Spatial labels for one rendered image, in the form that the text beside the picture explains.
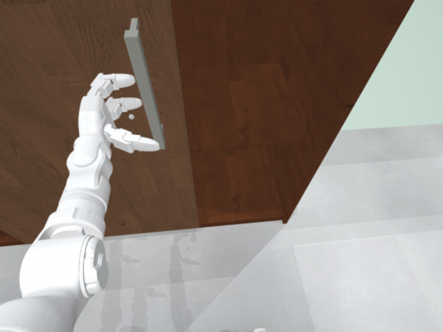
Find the robot left forearm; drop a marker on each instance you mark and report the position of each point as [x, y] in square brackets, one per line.
[85, 198]

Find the robot left hand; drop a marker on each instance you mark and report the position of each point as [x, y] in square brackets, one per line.
[95, 114]

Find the handle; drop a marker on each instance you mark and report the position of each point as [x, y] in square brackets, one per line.
[139, 65]

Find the left robot upper arm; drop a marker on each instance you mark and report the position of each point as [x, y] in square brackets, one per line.
[59, 277]

